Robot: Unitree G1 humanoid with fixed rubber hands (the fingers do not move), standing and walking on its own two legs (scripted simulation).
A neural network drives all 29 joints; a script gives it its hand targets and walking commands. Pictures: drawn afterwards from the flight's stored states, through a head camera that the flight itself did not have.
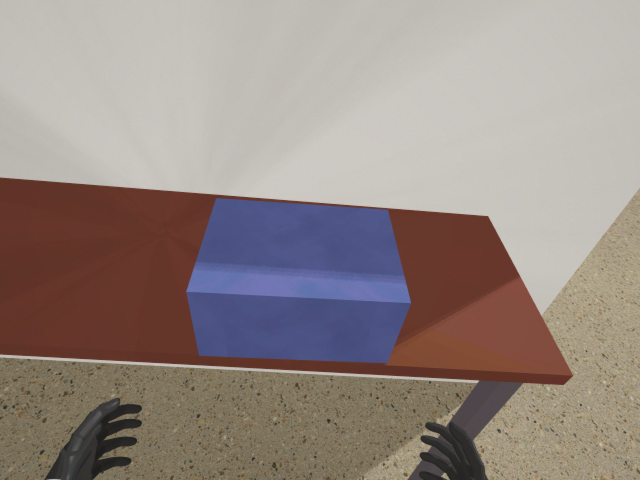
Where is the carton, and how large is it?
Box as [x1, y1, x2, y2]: [186, 198, 410, 362]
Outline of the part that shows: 216,198 186,291 199,355 387,362 410,304 387,210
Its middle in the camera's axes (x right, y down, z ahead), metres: -0.03 +0.06 +0.60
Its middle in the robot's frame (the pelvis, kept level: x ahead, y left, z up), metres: +0.43 +0.05 +0.03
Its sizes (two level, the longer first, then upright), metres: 0.280 0.197 0.142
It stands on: a table, 0.75 m high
